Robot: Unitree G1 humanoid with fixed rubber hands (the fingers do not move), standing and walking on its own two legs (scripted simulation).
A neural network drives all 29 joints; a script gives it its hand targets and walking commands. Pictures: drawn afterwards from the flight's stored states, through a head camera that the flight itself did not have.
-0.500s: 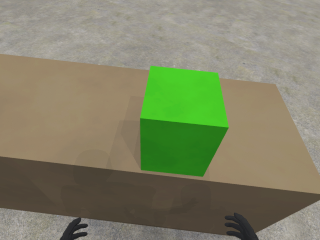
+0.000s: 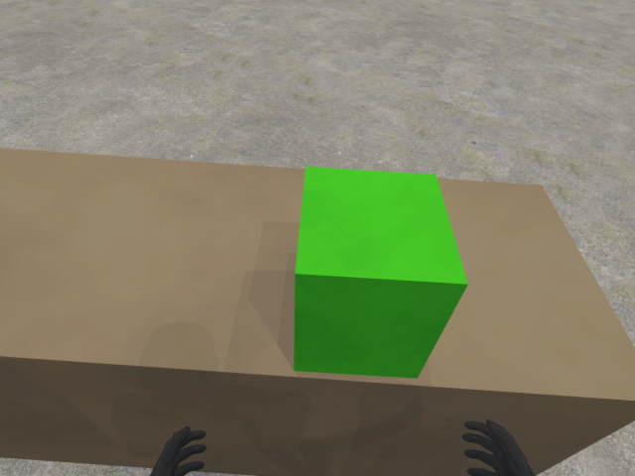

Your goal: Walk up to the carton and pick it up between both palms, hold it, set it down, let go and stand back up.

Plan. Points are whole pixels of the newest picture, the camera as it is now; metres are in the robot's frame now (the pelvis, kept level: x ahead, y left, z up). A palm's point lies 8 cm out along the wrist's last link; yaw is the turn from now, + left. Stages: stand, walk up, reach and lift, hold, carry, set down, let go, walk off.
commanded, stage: reach and lift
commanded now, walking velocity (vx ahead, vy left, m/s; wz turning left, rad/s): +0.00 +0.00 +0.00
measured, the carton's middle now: (363, 275) +0.42 -0.05 +0.00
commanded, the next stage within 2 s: none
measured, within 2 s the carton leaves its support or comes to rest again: neither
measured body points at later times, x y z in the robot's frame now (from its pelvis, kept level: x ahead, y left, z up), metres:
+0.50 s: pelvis +0.02 +0.02 +0.00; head -0.01 +0.04 +0.45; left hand +0.18 +0.20 -0.06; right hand +0.17 -0.22 -0.05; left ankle -0.03 +0.14 -0.74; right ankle +0.02 -0.10 -0.74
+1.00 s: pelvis +0.01 +0.01 +0.00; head -0.01 +0.02 +0.45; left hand +0.24 +0.18 -0.02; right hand +0.23 -0.22 -0.01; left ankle -0.03 +0.14 -0.74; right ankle +0.02 -0.10 -0.74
